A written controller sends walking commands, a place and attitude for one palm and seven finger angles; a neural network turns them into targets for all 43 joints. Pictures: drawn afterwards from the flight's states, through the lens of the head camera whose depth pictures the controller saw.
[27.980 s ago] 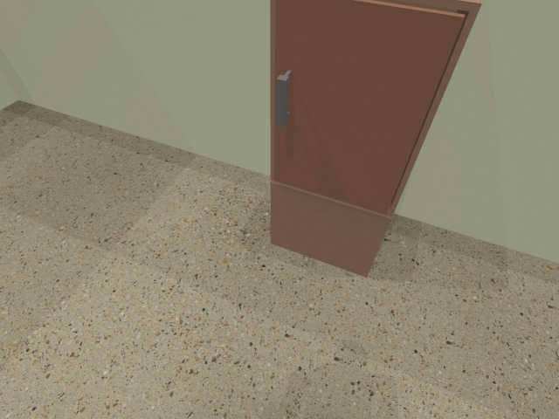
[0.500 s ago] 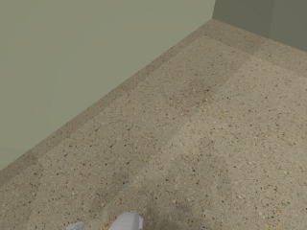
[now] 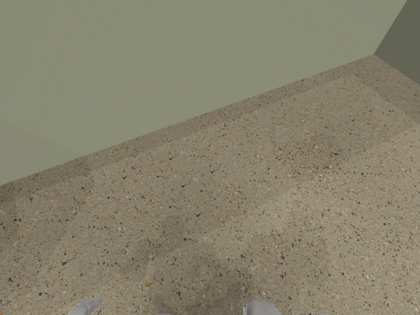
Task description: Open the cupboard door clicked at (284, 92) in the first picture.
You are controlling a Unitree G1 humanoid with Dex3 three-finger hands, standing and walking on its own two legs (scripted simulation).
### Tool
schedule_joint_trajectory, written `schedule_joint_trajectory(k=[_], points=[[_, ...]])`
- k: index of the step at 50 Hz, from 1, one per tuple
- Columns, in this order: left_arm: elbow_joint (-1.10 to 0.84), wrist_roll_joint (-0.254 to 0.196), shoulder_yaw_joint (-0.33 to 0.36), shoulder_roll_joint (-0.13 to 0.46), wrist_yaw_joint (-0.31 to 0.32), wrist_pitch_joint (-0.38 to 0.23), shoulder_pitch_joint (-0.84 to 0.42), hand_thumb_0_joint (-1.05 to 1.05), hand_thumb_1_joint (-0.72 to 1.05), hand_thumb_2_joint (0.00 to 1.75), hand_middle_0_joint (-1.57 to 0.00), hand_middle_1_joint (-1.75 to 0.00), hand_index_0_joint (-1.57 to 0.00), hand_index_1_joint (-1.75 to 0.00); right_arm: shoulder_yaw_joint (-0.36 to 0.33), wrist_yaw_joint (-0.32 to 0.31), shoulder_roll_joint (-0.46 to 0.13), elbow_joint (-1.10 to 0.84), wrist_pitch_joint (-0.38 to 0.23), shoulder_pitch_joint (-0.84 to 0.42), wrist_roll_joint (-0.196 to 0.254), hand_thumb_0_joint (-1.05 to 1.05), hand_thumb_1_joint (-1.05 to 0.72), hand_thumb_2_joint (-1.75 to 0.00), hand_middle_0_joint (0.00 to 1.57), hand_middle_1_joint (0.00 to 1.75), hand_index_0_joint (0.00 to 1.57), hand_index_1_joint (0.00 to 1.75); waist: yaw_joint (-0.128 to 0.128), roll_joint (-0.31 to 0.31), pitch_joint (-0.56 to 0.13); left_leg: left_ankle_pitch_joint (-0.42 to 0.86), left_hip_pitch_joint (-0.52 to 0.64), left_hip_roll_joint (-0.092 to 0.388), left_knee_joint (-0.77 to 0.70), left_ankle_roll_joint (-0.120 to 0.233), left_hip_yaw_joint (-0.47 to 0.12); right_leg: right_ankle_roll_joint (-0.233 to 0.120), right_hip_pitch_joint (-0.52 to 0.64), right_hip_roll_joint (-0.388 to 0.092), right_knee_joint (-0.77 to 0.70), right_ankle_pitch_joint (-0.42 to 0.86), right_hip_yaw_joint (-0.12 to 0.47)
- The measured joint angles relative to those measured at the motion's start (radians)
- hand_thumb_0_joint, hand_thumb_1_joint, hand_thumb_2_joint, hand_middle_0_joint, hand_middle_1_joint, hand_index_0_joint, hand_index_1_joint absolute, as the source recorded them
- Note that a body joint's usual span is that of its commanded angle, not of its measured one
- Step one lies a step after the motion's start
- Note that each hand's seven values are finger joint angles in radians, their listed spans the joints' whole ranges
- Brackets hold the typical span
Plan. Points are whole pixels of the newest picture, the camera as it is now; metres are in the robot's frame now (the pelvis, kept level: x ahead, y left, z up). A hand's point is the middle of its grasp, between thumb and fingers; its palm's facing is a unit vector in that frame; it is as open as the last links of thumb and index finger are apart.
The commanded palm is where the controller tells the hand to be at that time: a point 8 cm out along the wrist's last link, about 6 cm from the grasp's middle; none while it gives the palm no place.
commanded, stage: turn to face it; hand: left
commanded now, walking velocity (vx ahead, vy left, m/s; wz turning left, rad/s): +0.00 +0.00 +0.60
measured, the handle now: out of the picture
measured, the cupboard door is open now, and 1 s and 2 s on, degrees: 46 46 46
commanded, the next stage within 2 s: none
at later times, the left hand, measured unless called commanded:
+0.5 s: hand out of the picture +0.00 +0.16 -0.18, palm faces +0.35 -0.91 -0.22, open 7.3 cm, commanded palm none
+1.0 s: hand out of the picture -0.01 +0.13 -0.15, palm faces +0.57 -0.78 -0.28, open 7.4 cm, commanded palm none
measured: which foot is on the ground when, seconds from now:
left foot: down 0.00-0.12, up 0.14-0.50, down 0.52-0.86, up 0.88-1.00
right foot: up 0.00-0.10, down 0.12-0.50, up 0.52-0.84, down 0.86-1.00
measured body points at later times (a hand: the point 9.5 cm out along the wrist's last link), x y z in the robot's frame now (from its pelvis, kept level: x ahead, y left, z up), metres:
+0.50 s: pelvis +0.01 -0.04 -0.01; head +0.06 -0.02 +0.44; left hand -0.02 +0.21 -0.16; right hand +0.20 -0.25 -0.14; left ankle -0.03 +0.07 -0.73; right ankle +0.02 -0.15 -0.74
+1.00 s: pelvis +0.03 -0.08 +0.00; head +0.09 -0.08 +0.45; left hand -0.04 +0.17 -0.13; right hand +0.25 -0.25 -0.16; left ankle -0.06 +0.02 -0.65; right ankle +0.09 -0.17 -0.74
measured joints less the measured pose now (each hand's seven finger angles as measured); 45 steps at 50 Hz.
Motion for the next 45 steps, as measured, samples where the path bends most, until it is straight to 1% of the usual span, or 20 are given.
schedule_joint_trajectory(k=[3,5,6,7,9,11,13,17,22,24,25,26,28,31,33,37,40,42,43,45], points=[[-0.016,-0.003,-0.006,-0.007,-0.001,-0.007,-0.014,0.01,0.91,0.90,-0.19,-0.30,-0.20,-0.30,-0.007,0.002,-0.006,0.005,0.009,0.014,-0.001,0.00,-0.91,-0.90,0.21,0.30,0.20,0.30,-0.014,0.023,-0.003,-0.003,-0.011,0.000,0.013,-0.018,-0.038,-0.006,0.060,0.025,-0.155,0.006,-0.002],[-0.028,-0.005,-0.011,-0.013,-0.002,-0.018,-0.016,0.01,0.91,0.90,-0.19,-0.30,-0.20,-0.30,-0.013,0.002,-0.011,0.007,0.017,0.024,0.002,0.01,-0.91,-0.90,0.21,0.30,0.20,0.30,-0.021,0.037,-0.007,-0.017,-0.030,-0.004,0.046,-0.035,-0.065,-0.013,0.126,0.042,-0.299,0.069,-0.014],[-0.036,-0.003,-0.014,-0.015,-0.001,-0.029,-0.011,0.01,0.91,0.90,-0.19,-0.30,-0.20,-0.30,-0.018,0.003,-0.015,0.006,0.020,0.031,0.006,0.01,-0.91,-0.90,0.21,0.30,0.20,0.30,-0.021,0.040,-0.014,-0.032,-0.049,-0.012,0.079,-0.040,-0.076,-0.045,0.158,0.043,-0.372,0.108,-0.021],[-0.037,0.002,-0.016,-0.027,0.003,-0.039,-0.013,0.01,0.91,0.90,-0.19,-0.30,-0.20,-0.30,-0.025,0.004,-0.024,0.011,0.025,0.027,0.009,0.01,-0.91,-0.90,0.21,0.30,0.20,0.30,-0.021,0.055,-0.008,-0.109,-0.075,-0.014,0.151,-0.043,-0.082,-0.080,0.159,0.045,-0.367,0.114,-0.034],[-0.038,0.005,-0.028,-0.049,0.009,-0.048,-0.008,0.01,0.91,0.90,-0.19,-0.30,-0.20,-0.30,-0.036,0.006,-0.040,0.022,0.038,0.018,0.009,0.01,-0.91,-0.90,0.21,0.30,0.20,0.30,-0.027,0.069,0.006,-0.225,-0.147,-0.029,0.380,-0.043,-0.061,-0.106,0.172,0.031,-0.354,0.100,-0.063],[-0.036,0.004,-0.035,-0.067,0.013,-0.047,0.006,0.01,0.91,0.90,-0.20,-0.30,-0.20,-0.30,-0.042,0.011,-0.049,0.030,0.047,0.009,0.007,0.01,-0.91,-0.90,0.20,0.30,0.20,0.30,-0.030,0.070,0.012,-0.217,-0.202,-0.024,0.571,-0.052,-0.021,-0.108,0.200,0.016,-0.380,0.102,-0.086],[-0.028,0.005,-0.039,-0.078,0.016,-0.044,0.020,0.01,0.91,0.90,-0.20,-0.30,-0.20,-0.30,-0.043,0.018,-0.048,0.032,0.052,0.002,0.008,0.01,-0.91,-0.90,0.20,0.30,0.20,0.29,-0.036,0.059,0.014,-0.192,-0.220,-0.008,0.637,-0.064,0.015,-0.108,0.226,0.001,-0.415,0.114,-0.109],[-0.015,0.007,-0.044,-0.086,0.015,-0.044,0.040,0.01,0.91,0.90,-0.20,-0.30,-0.20,-0.30,-0.035,0.027,-0.032,0.030,0.054,-0.009,0.011,0.01,-0.91,-0.90,0.20,0.30,0.20,0.29,-0.034,0.024,0.017,-0.189,-0.181,0.018,0.520,-0.078,0.064,-0.109,0.259,-0.029,-0.455,0.124,-0.161],[-0.003,0.011,-0.035,-0.073,0.010,-0.049,0.062,0.01,0.91,0.90,-0.20,-0.30,-0.21,-0.30,-0.021,0.029,-0.015,0.024,0.046,-0.042,0.015,0.01,-0.91,-0.90,0.20,0.30,0.20,0.29,-0.005,-0.012,0.029,-0.201,-0.088,0.024,0.282,-0.067,0.106,-0.100,0.259,-0.059,-0.422,0.096,-0.223],[0.005,0.009,-0.027,-0.058,0.007,-0.045,0.076,0.01,0.91,0.90,-0.20,-0.30,-0.21,-0.30,-0.016,0.029,-0.010,0.013,0.036,-0.054,0.015,0.01,-0.91,-0.90,0.20,0.30,0.20,0.29,0.001,-0.024,0.028,-0.142,-0.037,0.018,0.165,-0.056,0.122,-0.090,0.247,-0.074,-0.377,0.069,-0.247],[0.008,0.006,-0.022,-0.050,0.005,-0.042,0.087,0.01,0.91,0.90,-0.20,-0.30,-0.21,-0.30,-0.013,0.030,-0.012,0.003,0.029,-0.056,0.013,0.01,-0.91,-0.90,0.20,0.30,0.20,0.29,0.002,-0.025,0.021,-0.075,-0.005,0.018,0.093,-0.044,0.128,-0.083,0.233,-0.081,-0.339,0.048,-0.257],[0.011,0.002,-0.017,-0.041,0.002,-0.034,0.094,0.01,0.91,0.90,-0.20,-0.30,-0.21,-0.30,-0.014,0.030,-0.013,-0.006,0.018,-0.056,0.010,0.01,-0.91,-0.90,0.20,0.30,0.20,0.29,-0.001,-0.025,0.012,-0.009,-0.005,0.018,0.072,-0.014,0.116,-0.065,0.203,-0.086,-0.273,0.019,-0.251],[0.025,0.003,-0.008,-0.015,0.006,-0.007,0.083,0.01,0.91,0.90,-0.20,-0.30,-0.20,-0.30,-0.010,0.023,-0.003,-0.015,0.003,-0.061,0.005,0.01,-0.91,-0.90,0.20,0.30,0.20,0.29,0.006,-0.047,0.017,-0.044,-0.029,0.003,0.122,0.016,0.105,-0.038,0.128,-0.075,-0.097,-0.093,-0.159],[0.041,0.003,0.003,0.004,0.009,0.015,0.056,0.01,0.91,0.90,-0.20,-0.30,-0.20,-0.30,-0.002,0.005,0.005,-0.020,-0.004,-0.045,0.002,0.00,-0.91,-0.90,0.20,0.30,0.20,0.29,0.009,-0.045,0.011,-0.060,-0.026,-0.004,0.099,0.017,0.071,-0.017,0.034,-0.037,0.084,-0.085,-0.063],[0.035,0.002,0.006,0.008,0.004,0.014,0.041,0.01,0.91,0.90,-0.19,-0.30,-0.20,-0.30,0.001,-0.001,0.006,-0.014,-0.002,-0.034,0.001,0.00,-0.91,-0.90,0.20,0.30,0.20,0.30,0.012,-0.035,0.009,-0.032,-0.014,-0.006,0.058,0.007,0.050,-0.010,0.003,-0.024,0.110,-0.041,-0.031],[0.010,0.000,0.003,0.003,0.001,0.004,0.023,0.01,0.91,0.90,-0.19,-0.30,-0.20,-0.30,0.002,0.000,0.002,-0.001,0.003,-0.015,-0.001,0.00,-0.91,-0.90,0.21,0.30,0.20,0.30,0.007,-0.005,0.002,0.001,-0.002,-0.002,0.010,-0.002,0.005,-0.005,0.014,-0.005,0.001,-0.017,-0.007],[-0.008,-0.003,-0.003,-0.006,-0.001,-0.004,0.011,0.01,0.91,0.90,-0.19,-0.30,-0.20,-0.30,-0.005,0.003,-0.003,0.005,0.012,-0.004,-0.002,0.00,-0.91,-0.90,0.21,0.30,0.20,0.30,-0.005,0.021,0.000,0.002,-0.014,0.000,0.019,-0.020,-0.032,-0.010,0.071,0.018,-0.151,-0.005,-0.010],[-0.022,-0.004,-0.008,-0.012,-0.002,-0.017,0.010,0.01,0.91,0.90,-0.19,-0.30,-0.20,-0.30,-0.012,0.004,-0.008,0.006,0.020,0.006,0.001,0.01,-0.91,-0.90,0.21,0.30,0.20,0.30,-0.012,0.034,-0.006,-0.012,-0.035,-0.003,0.053,-0.036,-0.058,-0.015,0.138,0.034,-0.301,0.063,-0.021],[-0.031,-0.001,-0.011,-0.014,-0.001,-0.029,0.015,0.01,0.91,0.90,-0.19,-0.30,-0.20,-0.30,-0.016,0.005,-0.012,0.005,0.024,0.012,0.006,0.01,-0.91,-0.90,0.21,0.30,0.20,0.30,-0.012,0.037,-0.013,-0.030,-0.057,-0.010,0.090,-0.036,-0.067,-0.034,0.167,0.033,-0.373,0.095,-0.026],[-0.032,0.006,-0.020,-0.037,0.005,-0.043,0.012,0.01,0.91,0.90,-0.19,-0.30,-0.20,-0.30,-0.029,0.006,-0.030,0.015,0.034,0.005,0.009,0.01,-0.91,-0.90,0.21,0.30,0.20,0.30,-0.016,0.062,0.001,-0.187,-0.122,-0.020,0.279,-0.037,-0.071,-0.078,0.168,0.032,-0.350,0.096,-0.056]])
